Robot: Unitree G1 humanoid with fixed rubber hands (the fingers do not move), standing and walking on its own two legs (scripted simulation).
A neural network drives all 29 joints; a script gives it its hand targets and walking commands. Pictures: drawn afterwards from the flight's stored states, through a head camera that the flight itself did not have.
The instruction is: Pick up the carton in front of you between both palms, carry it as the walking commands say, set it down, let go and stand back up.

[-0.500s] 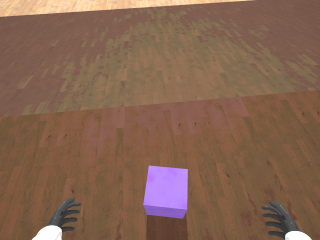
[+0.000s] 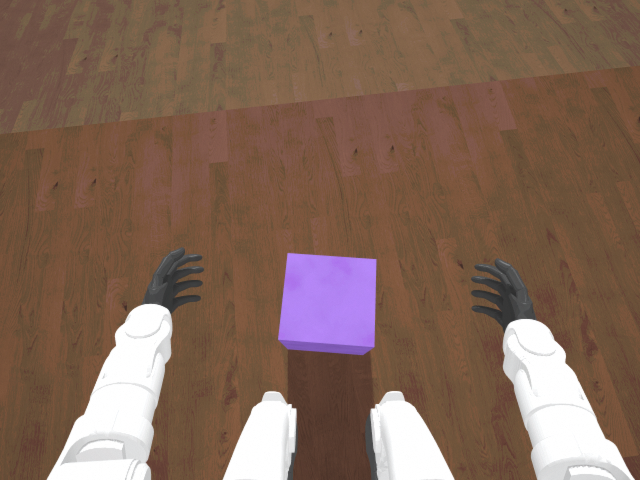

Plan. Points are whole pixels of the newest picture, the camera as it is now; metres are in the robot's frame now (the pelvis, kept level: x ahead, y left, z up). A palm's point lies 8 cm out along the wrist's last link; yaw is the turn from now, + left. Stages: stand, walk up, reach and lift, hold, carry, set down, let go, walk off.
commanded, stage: reach and lift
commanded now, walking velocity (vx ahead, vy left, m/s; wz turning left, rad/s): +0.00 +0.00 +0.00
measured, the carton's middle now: (328, 308) +0.41 +0.00 -0.57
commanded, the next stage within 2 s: none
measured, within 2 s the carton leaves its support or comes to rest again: neither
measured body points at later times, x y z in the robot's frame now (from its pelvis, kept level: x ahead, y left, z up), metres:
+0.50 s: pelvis -0.06 +0.01 -0.07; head +0.23 +0.02 +0.26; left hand +0.46 +0.19 -0.19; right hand +0.43 -0.19 -0.19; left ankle +0.02 +0.12 -0.66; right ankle +0.02 -0.13 -0.66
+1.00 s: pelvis -0.09 +0.00 -0.26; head +0.26 +0.01 +0.02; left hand +0.44 +0.20 -0.43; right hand +0.42 -0.20 -0.43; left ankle +0.02 +0.12 -0.66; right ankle +0.02 -0.13 -0.66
